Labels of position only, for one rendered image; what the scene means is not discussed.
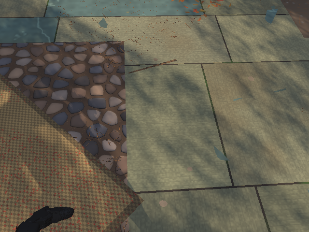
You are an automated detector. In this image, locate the robot left hand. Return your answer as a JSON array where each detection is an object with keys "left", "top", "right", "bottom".
[{"left": 15, "top": 206, "right": 74, "bottom": 232}]

